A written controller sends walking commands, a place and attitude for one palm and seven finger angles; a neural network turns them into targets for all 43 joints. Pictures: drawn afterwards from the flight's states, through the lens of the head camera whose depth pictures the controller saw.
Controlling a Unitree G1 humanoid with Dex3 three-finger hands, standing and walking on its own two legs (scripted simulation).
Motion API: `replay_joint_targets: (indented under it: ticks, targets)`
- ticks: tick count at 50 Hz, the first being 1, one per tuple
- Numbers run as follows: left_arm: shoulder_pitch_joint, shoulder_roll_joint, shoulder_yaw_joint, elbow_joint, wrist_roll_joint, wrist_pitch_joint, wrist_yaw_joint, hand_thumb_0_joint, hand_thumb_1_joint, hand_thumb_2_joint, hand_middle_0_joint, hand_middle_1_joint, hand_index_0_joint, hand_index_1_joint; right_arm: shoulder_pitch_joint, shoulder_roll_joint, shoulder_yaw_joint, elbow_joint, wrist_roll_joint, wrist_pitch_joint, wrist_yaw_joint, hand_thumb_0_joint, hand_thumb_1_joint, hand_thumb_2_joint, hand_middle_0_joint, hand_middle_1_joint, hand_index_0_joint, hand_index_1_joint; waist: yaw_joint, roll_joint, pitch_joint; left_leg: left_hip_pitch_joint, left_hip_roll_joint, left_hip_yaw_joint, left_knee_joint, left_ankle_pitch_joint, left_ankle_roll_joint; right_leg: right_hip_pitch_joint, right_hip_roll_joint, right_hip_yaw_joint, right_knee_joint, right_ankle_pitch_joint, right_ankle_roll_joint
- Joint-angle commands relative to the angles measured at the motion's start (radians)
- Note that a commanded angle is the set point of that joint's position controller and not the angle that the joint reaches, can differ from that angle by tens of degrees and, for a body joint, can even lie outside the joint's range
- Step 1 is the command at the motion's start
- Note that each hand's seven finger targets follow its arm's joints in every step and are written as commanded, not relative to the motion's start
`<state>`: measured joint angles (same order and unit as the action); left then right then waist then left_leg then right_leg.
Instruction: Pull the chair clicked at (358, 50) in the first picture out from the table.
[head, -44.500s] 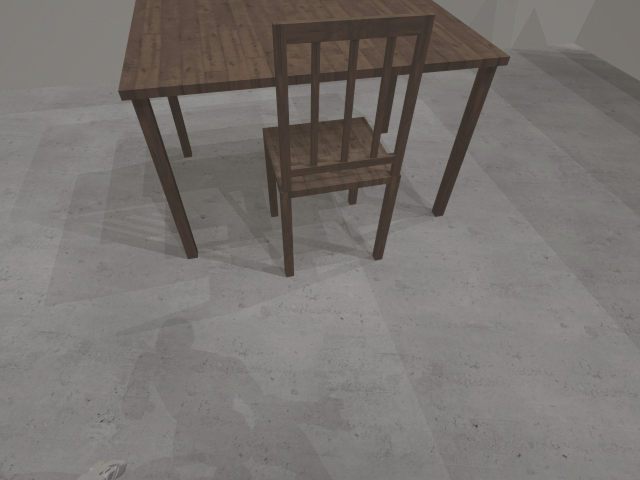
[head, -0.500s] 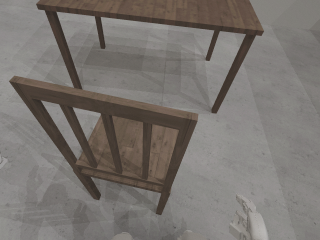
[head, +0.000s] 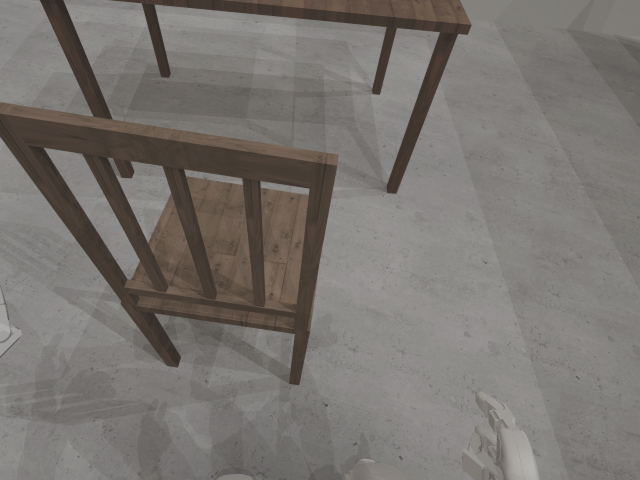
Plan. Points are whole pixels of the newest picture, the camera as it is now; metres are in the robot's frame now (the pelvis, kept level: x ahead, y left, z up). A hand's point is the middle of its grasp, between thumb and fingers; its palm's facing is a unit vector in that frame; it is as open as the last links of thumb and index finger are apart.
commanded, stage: stop stepping back and stand still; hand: left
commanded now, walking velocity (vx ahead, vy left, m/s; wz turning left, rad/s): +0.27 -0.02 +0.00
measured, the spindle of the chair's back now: (196, 244) +0.45 +0.21 -0.06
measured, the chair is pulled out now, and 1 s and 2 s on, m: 0.61 0.61 0.61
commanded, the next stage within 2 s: let the arm hang, fingers relaxed in 0.66 s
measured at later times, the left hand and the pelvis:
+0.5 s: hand out of the picture +0.12 +0.26 +0.17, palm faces +0.40 -0.82 -0.40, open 7.4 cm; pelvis -0.07 +0.01 +0.01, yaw +1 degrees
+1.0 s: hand out of the picture +0.04 +0.14 -0.14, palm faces +0.00 -0.99 -0.13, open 7.4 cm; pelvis -0.07 -0.02 +0.00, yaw +1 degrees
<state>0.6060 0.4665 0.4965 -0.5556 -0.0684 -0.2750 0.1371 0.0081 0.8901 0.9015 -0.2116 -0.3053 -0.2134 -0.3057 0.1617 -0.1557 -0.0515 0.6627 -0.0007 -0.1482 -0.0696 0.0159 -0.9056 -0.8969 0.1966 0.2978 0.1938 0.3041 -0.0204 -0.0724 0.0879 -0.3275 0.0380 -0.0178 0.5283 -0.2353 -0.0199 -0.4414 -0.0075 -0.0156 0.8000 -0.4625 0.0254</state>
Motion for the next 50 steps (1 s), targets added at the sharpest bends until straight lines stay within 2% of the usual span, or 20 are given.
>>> replay_joint_targets:
  ticks: [1,4,5,7,8,9,12,15,18,20,22,26,30,32,37,38,39,44,47,50]
  targets:
    - [0.002,0.143,0.084,-0.405,0.009,-0.056,0.035,0.0,0.9,0.9,-0.2,-0.3,-0.2,-0.3,0.0,-0.168,-0.04,-0.167,0.015,-0.068,0.026,0.0,-0.9,-0.9,0.2,0.3,0.2,0.3,0.014,0.411,-0.277,0.194,0.218,-0.094,-0.036,0.567,0.114,0.161,-0.051,0.0,-0.2,0.133,-0.014]
    - [0.05,0.164,0.105,-0.287,0.014,-0.023,0.041,0.0,0.9,0.9,-0.2,-0.3,-0.2,-0.3,-0.002,-0.161,-0.014,-0.175,0.029,-0.051,0.021,0.0,-0.9,-0.9,0.2,0.3,0.2,0.3,0.01,0.24,-0.21,-0.036,0.109,-0.062,-0.033,-0.149,0.062,0.371,-0.059,-0.032,-0.418,0.26,-0.002]
    - [0.051,0.194,0.131,-0.204,0.018,-0.014,0.044,0.0,0.9,0.9,-0.2,-0.3,-0.2,-0.3,0.001,-0.152,-0.01,-0.175,0.028,-0.042,0.012,0.0,-0.9,-0.9,0.2,0.3,0.2,0.3,0.008,0.128,-0.176,-0.061,0.056,-0.029,0.019,-0.296,0.042,0.33,-0.1,0.03,-0.467,0.169,-0.024]
    - [-0.07,0.196,0.128,-0.092,0.013,0.003,0.046,0.0,0.9,0.9,-0.2,-0.3,-0.2,-0.3,0.002,-0.161,-0.006,-0.172,0.021,-0.025,-0.003,0.0,-0.9,-0.9,0.2,0.3,0.2,0.3,-0.011,-0.025,-0.098,-0.003,-0.027,0.014,0.242,-0.283,0.014,0.04,-0.243,0.247,-0.624,-0.184,-0.101]
    - [-0.076,0.163,0.091,-0.042,0.019,0.021,0.039,0.0,0.9,0.9,-0.2,-0.3,-0.2,-0.3,0.035,-0.173,-0.025,-0.157,0.027,-0.01,-0.003,0.0,-0.9,-0.9,0.2,0.3,0.2,0.3,-0.011,-0.154,-0.105,0.059,-0.04,0.012,0.389,-0.242,0.013,-0.084,-0.291,0.304,-0.681,-0.334,-0.129]
    - [-0.091,0.152,0.074,-0.014,0.023,0.03,0.037,0.0,0.9,0.9,-0.2,-0.3,-0.2,-0.3,0.021,-0.177,-0.024,-0.152,0.024,0.001,-0.005,0.0,-0.9,-0.9,0.2,0.3,0.2,0.3,-0.016,-0.181,-0.085,0.085,-0.045,0.012,0.464,-0.183,0.021,-0.147,-0.305,0.292,-0.696,-0.336,-0.138]
    - [-0.138,0.126,0.031,0.055,0.025,0.039,0.029,0.0,0.9,0.9,-0.2,-0.3,-0.2,-0.3,-0.013,-0.16,0.01,-0.158,0.024,0.013,-0.011,0.0,-0.9,-0.9,0.2,0.3,0.2,0.3,-0.021,-0.115,-0.071,0.12,-0.03,0.031,0.288,-0.185,0.045,-0.145,-0.248,0.117,-0.626,-0.264,-0.105]
    - [-0.18,0.104,-0.017,-0.005,0.033,0.02,0.033,0.0,0.9,0.9,-0.2,-0.3,-0.2,-0.3,-0.02,-0.167,0.014,-0.172,0.022,-0.014,-0.027,0.0,-0.9,-0.9,0.2,0.3,0.2,0.3,-0.009,-0.008,-0.007,0.047,-0.027,0.017,-0.101,-0.245,0.068,0.026,-0.186,0.076,-0.527,-0.2,-0.072]
    - [-0.198,0.129,0.001,-0.192,0.052,-0.006,0.04,0.0,0.9,0.9,-0.2,-0.3,-0.2,-0.3,-0.009,-0.188,-0.007,-0.204,0.013,-0.052,-0.013,0.0,-0.9,-0.9,0.2,0.3,0.2,0.3,0.018,0.28,-0.066,0.02,0.17,-0.277,-0.337,-0.212,0.152,0.141,-0.026,-0.029,-0.145,0.061,-0.015]
    - [-0.151,0.172,0.047,-0.211,0.059,-0.001,0.033,0.0,0.9,0.9,-0.2,-0.3,-0.2,-0.3,-0.029,-0.15,-0.004,-0.189,0.009,-0.063,-0.003,0.0,-0.9,-0.9,0.2,0.3,0.2,0.3,0.014,0.427,-0.099,-0.093,0.202,-0.337,-0.429,-0.454,0.161,0.176,-0.021,-0.012,0.021,0.02,-0.007]
    - [-0.152,0.159,0.041,-0.259,0.059,-0.01,0.034,0.0,0.9,0.9,-0.2,-0.3,-0.2,-0.3,-0.03,-0.145,0.0,-0.2,0.008,-0.067,0.007,0.0,-0.9,-0.9,0.2,0.3,0.2,0.3,0.016,0.393,-0.048,-0.168,0.186,-0.285,-0.376,-0.408,0.172,0.235,-0.028,-0.011,-0.047,0.045,-0.015]
    - [-0.08,0.155,0.05,-0.164,0.038,-0.015,0.031,0.0,0.9,0.9,-0.2,-0.3,-0.2,-0.3,0.018,-0.172,0.002,-0.166,0.019,-0.067,-0.001,0.0,-0.9,-0.9,0.2,0.3,0.2,0.3,0.004,0.217,-0.073,-0.043,0.122,-0.179,-0.206,-0.166,0.106,0.324,-0.008,-0.053,-0.452,0.154,-0.034]
    - [-0.121,0.122,0.048,-0.04,0.018,-0.009,0.021,0.0,0.9,0.9,-0.2,-0.3,-0.2,-0.3,0.025,-0.169,0.0,-0.136,0.011,-0.06,-0.011,0.0,-0.9,-0.9,0.2,0.3,0.2,0.3,-0.018,0.243,-0.113,0.035,0.101,-0.157,-0.193,-0.049,0.066,0.324,-0.031,-0.004,-0.441,0.258,-0.072]
    - [-0.108,0.089,0.012,-0.022,0.006,0.012,0.015,0.0,0.9,0.9,-0.2,-0.3,-0.2,-0.3,0.019,-0.173,-0.008,-0.145,0.025,-0.052,-0.008,0.0,-0.9,-0.9,0.2,0.3,0.2,0.3,-0.011,0.15,-0.145,0.079,0.108,-0.158,-0.216,-0.047,0.069,0.305,-0.014,0.008,-0.407,0.241,-0.054]
    - [-0.095,0.104,-0.005,-0.053,0.008,0.028,0.018,0.0,0.9,0.9,-0.2,-0.3,-0.2,-0.3,-0.02,-0.165,0.002,-0.159,0.022,-0.039,-0.005,0.0,-0.9,-0.9,0.2,0.3,0.2,0.3,-0.005,0.081,-0.133,0.074,0.09,-0.123,-0.197,0.024,0.073,0.324,-0.055,0.056,-0.447,0.336,-0.046]
    - [-0.131,-0.158,-0.354,0.671,0.135,0.193,-0.102,0.0,0.9,0.9,-0.2,-0.3,-0.2,-0.3,0.028,-0.224,-0.019,0.066,0.001,-0.018,0.08,0.0,-0.9,-0.9,0.2,0.3,0.2,0.3,-0.026,0.042,-0.077,0.002,0.053,-0.076,0.019,0.35,0.071,0.19,-0.118,0.015,-0.248,0.632,-0.065]
    - [-0.116,-0.194,-0.367,0.696,0.114,0.257,-0.119,0.0,0.9,0.9,-0.2,-0.3,-0.2,-0.3,0.103,-0.147,-0.015,0.061,0.005,0.05,0.076,0.0,-0.9,-0.9,0.2,0.3,0.2,0.3,-0.008,-0.002,-0.169,0.094,0.028,-0.047,0.039,0.382,0.058,0.182,-0.124,0.057,-0.279,0.635,-0.085]
    - [-0.243,-0.154,-0.414,0.874,0.104,0.266,-0.12,0.0,0.9,0.9,-0.2,-0.3,-0.2,-0.3,0.08,-0.151,0.005,0.036,-0.019,0.109,0.071,0.0,-0.9,-0.9,0.2,0.3,0.2,0.3,0.001,-0.134,-0.161,0.052,0.014,-0.082,0.042,0.284,0.07,0.235,-0.151,0.072,-0.304,0.573,-0.105]
    - [-0.29,-0.136,-0.436,1.034,0.095,0.27,-0.113,0.0,0.9,0.9,-0.2,-0.3,-0.2,-0.3,0.077,-0.156,0.01,0.089,-0.019,0.122,0.065,0.0,-0.9,-0.9,0.2,0.3,0.2,0.3,0.004,-0.062,-0.139,0.091,0.011,-0.084,-0.004,0.332,0.061,0.249,-0.149,0.068,-0.316,0.575,-0.111]
    - [-0.278,-0.135,-0.463,1.197,0.083,0.273,-0.11,0.0,0.9,0.9,-0.2,-0.3,-0.2,-0.3,0.075,-0.162,0.023,0.154,-0.018,0.122,0.058,0.0,-0.9,-0.9,0.2,0.3,0.2,0.3,0.023,0.21,-0.101,0.101,0.043,-0.119,-0.086,0.352,0.069,0.26,-0.1,0.052,-0.35,0.414,-0.08]
